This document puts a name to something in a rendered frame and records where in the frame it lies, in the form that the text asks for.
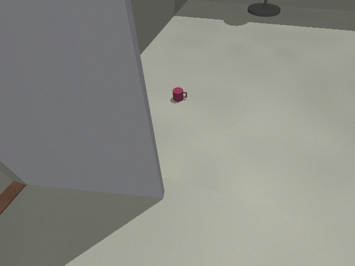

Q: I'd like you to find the coat stand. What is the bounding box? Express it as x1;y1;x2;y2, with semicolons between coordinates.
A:
247;0;281;17

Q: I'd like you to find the mug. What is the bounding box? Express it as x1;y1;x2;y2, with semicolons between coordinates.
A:
173;88;187;102

